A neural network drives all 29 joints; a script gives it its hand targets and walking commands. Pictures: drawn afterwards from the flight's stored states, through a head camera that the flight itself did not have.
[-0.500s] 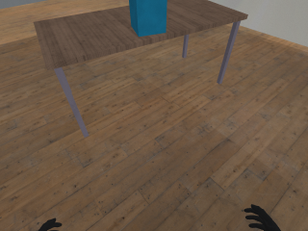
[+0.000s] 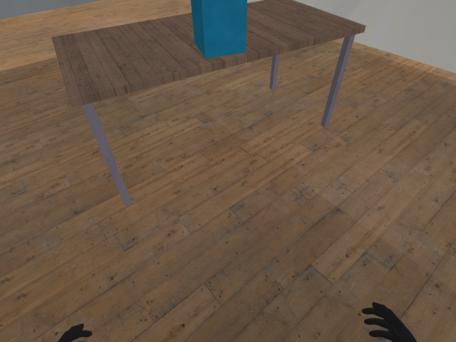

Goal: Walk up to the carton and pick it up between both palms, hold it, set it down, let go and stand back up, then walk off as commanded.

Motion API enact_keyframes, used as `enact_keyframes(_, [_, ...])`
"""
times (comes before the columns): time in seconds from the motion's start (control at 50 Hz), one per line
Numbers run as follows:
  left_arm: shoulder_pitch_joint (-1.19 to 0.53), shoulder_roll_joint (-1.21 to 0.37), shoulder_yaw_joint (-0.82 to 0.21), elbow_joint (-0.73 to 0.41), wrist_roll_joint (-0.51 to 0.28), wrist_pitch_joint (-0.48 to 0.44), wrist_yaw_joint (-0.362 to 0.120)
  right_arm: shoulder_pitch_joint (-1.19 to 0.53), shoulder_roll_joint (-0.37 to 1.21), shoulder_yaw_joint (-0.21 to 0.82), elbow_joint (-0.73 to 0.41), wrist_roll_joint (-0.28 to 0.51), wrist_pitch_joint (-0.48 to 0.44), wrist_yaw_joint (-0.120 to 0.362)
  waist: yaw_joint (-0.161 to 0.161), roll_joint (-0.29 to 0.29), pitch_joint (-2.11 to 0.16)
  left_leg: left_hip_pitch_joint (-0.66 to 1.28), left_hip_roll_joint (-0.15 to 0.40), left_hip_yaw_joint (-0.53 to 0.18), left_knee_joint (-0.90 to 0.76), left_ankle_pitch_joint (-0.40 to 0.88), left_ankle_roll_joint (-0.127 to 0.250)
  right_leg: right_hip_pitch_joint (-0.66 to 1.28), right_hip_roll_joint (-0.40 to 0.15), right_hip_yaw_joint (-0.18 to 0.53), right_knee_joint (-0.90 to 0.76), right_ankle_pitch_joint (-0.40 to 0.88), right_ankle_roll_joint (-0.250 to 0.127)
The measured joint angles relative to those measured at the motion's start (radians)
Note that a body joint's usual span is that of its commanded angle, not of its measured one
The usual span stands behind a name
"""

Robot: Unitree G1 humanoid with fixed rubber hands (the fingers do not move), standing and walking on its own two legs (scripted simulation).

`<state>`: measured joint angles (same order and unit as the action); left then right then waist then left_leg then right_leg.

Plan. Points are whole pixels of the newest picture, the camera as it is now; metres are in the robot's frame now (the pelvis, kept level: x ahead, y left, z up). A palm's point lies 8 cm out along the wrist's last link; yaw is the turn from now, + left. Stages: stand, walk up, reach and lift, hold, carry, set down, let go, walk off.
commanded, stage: stand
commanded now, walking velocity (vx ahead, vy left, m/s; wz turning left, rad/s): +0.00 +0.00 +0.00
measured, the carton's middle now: (218, 19) +1.45 +0.03 +0.07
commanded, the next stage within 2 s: walk up in 0.66 s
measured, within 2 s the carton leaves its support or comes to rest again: neither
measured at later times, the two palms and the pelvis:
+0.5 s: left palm out of the picture +0.13 +0.31 -0.07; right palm out of the picture +0.15 -0.28 -0.07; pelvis +0.00 +0.00 +0.00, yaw +0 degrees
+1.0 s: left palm out of the picture +0.13 +0.31 -0.06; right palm out of the picture +0.13 -0.31 -0.06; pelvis +0.01 -0.01 +0.01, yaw +1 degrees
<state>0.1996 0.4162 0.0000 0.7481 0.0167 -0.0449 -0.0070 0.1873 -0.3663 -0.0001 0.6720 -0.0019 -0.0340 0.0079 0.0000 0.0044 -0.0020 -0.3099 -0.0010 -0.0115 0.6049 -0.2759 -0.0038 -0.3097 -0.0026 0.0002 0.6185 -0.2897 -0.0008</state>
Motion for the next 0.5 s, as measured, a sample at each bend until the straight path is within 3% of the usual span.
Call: enact_keyframes(0.5, [0.0,0.0,0.0,0.003,-0.001,0.0,0.0,0.0,0.0,0.0,0.011,0.0,0.0,0.001,0.0,-0.001,0.003,0.002,0.0,0.0,-0.011,0.003,0.0,0.001,0.0,0.0,-0.01,0.003,0.0])
